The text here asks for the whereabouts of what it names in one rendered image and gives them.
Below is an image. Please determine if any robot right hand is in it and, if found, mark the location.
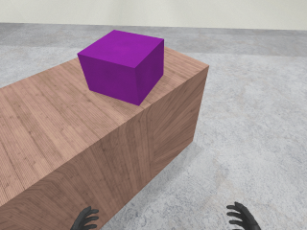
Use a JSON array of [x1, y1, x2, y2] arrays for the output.
[[226, 201, 261, 230]]

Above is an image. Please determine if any pedestal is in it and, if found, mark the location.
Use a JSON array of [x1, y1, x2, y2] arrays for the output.
[[0, 46, 209, 230]]

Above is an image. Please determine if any robot left hand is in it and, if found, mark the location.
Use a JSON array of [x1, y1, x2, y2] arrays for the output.
[[70, 206, 99, 230]]

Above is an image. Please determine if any carton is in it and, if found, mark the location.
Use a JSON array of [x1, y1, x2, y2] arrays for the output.
[[77, 30, 164, 106]]

